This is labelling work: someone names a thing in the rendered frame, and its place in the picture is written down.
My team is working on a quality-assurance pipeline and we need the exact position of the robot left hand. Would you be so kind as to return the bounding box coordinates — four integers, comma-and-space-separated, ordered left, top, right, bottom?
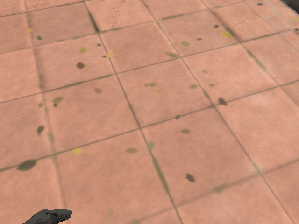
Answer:
22, 208, 72, 224

